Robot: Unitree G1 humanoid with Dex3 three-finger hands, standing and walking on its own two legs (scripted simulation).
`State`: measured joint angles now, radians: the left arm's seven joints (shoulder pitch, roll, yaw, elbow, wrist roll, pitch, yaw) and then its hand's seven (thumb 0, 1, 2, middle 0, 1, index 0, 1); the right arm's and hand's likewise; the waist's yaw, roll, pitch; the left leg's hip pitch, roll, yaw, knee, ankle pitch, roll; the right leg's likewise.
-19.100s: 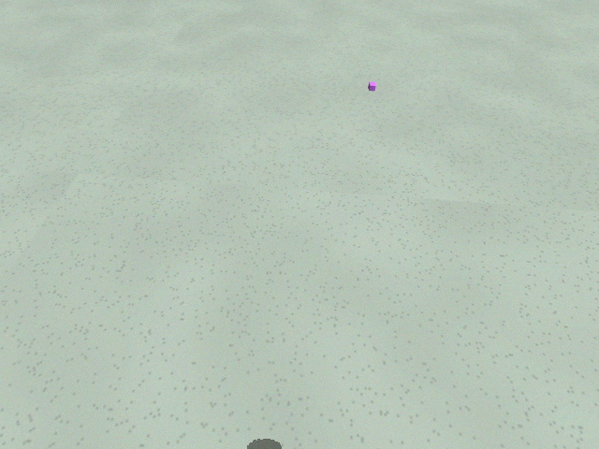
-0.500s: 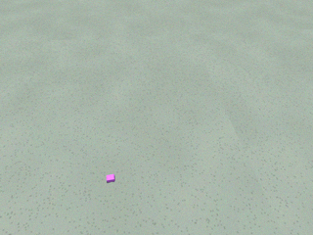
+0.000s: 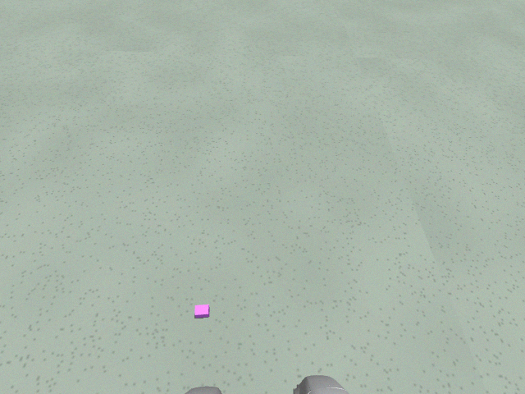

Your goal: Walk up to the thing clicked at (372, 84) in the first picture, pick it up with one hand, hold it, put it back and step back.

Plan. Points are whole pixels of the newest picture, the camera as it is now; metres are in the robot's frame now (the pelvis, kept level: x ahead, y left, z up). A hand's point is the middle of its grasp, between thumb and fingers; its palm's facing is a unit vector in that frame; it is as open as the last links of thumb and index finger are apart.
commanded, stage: walk up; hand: left
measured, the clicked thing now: (202, 311) +0.47 +0.20 -0.75
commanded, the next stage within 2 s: stand in 1.96 s
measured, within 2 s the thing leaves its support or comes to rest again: neither
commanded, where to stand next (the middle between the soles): +0.09 -0.04 m, yaw +1 degrees
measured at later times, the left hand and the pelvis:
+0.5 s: hand (123, 393) +0.14 +0.23 -0.15, palm faces +0.00 -0.93 -0.38, open 7.4 cm; pelvis +0.05 -0.03 -0.01, yaw +4 degrees
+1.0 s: hand out of the picture +0.09 +0.23 -0.15, palm faces +0.02 -0.93 -0.36, open 7.4 cm; pelvis +0.02 -0.03 +0.00, yaw +3 degrees
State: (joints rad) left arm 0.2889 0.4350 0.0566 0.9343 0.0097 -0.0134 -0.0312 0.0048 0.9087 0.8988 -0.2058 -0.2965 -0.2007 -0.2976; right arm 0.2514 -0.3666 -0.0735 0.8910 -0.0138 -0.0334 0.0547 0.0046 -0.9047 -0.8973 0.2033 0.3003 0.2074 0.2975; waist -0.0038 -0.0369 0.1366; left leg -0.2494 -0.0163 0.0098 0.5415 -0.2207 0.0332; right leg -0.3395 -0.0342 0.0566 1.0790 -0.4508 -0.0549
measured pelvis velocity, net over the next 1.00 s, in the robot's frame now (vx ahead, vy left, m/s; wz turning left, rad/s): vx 0.02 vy -0.03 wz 0.05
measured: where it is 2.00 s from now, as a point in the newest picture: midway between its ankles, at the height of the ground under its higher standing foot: outside the picture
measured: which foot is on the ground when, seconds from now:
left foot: down 0.00-0.24, up 0.26-0.50, down 0.52-1.00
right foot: up 0.00-0.18, down 0.20-0.56, up 0.58-0.76, down 0.78-1.00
